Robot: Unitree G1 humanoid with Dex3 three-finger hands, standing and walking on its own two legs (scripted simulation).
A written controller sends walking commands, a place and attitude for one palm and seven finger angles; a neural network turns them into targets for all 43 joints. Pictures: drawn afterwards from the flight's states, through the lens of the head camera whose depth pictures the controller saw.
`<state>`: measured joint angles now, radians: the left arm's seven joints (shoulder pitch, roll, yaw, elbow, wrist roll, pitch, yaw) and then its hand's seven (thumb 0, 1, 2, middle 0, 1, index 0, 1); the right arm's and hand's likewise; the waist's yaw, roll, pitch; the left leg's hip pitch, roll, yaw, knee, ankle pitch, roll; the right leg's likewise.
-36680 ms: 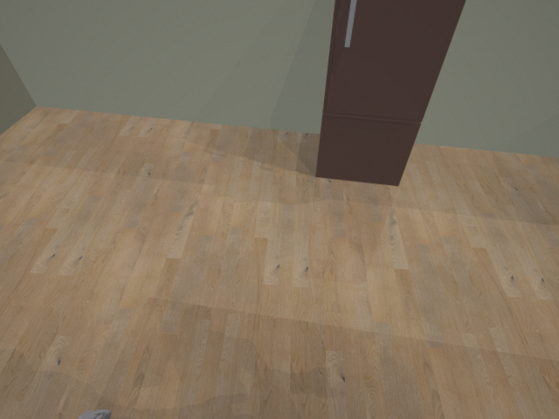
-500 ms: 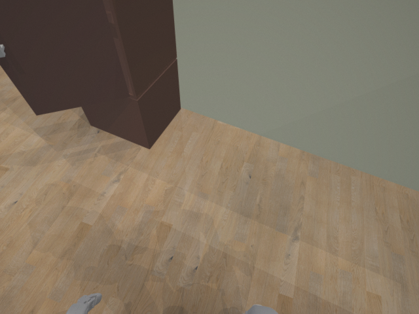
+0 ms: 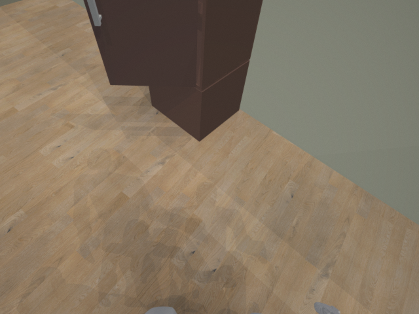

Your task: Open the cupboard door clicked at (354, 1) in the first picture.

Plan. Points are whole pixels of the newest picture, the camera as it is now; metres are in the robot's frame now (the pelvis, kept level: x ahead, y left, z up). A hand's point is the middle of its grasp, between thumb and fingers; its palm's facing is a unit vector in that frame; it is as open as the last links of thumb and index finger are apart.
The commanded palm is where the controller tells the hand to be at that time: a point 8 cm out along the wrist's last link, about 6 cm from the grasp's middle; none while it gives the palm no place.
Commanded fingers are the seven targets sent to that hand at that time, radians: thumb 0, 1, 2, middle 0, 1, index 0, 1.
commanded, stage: take the last steps up to it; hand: left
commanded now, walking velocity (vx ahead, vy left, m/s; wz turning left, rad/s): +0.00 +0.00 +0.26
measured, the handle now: out of the picture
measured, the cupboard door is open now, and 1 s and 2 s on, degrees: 45 45 45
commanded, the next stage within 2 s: come to a stop and stand still in 1.44 s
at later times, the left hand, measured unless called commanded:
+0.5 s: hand out of the picture +0.01 +0.17 -0.14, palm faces +0.23 -0.95 -0.20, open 7.4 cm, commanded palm none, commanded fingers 0.00 0.90 0.90 -0.20 -0.30 -0.20 -0.30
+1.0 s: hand (81, 235) +0.27 +0.31 -0.14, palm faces +0.20 -0.96 -0.21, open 7.4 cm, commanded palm none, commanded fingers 0.00 0.90 0.90 -0.20 -0.30 -0.20 -0.30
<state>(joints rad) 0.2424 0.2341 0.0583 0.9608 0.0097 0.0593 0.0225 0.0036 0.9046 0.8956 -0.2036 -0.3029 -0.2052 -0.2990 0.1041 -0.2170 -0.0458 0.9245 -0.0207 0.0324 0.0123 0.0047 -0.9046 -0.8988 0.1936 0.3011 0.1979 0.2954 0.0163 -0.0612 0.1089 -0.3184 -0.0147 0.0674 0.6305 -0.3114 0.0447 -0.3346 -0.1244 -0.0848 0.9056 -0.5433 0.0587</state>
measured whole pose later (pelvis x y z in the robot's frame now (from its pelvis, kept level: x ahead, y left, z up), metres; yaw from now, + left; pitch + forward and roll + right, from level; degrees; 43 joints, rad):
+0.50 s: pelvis +0.06 +0.00 +0.02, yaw +10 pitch +1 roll +2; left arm 0.36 0.14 0.04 1.04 0.02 -0.05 0.00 0.00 0.91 0.90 -0.20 -0.30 -0.20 -0.30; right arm 0.20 -0.23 -0.07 1.01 -0.02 0.05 0.05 0.01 -0.90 -0.90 0.19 0.30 0.20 0.30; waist 0.01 -0.01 0.05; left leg -0.53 0.04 0.04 0.94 -0.28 -0.04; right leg -0.06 -0.13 -0.15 0.36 -0.30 0.05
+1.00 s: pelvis +0.20 +0.12 +0.02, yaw +10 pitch +0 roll +2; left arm 0.14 0.17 0.06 0.98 0.02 0.00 -0.02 0.00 0.91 0.90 -0.20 -0.30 -0.20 -0.30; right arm 0.33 -0.18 -0.03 1.07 -0.03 -0.04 0.00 0.00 -0.92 -0.90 0.20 0.30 0.20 0.30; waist -0.01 -0.01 0.04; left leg -0.08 -0.06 0.17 0.33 -0.25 0.07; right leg -0.51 -0.11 -0.09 0.78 -0.24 0.00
